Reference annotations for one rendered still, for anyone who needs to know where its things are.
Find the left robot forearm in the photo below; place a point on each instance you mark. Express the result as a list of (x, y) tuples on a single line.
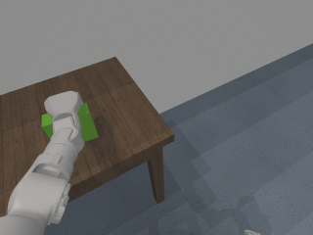
[(61, 152)]

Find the left robot upper arm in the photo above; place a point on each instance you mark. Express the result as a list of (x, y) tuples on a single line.
[(42, 200)]

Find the left robot hand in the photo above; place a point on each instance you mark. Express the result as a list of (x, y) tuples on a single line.
[(66, 101)]

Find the sponge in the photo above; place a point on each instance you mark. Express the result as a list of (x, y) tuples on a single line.
[(88, 127)]

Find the table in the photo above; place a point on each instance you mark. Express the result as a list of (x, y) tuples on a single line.
[(130, 130)]

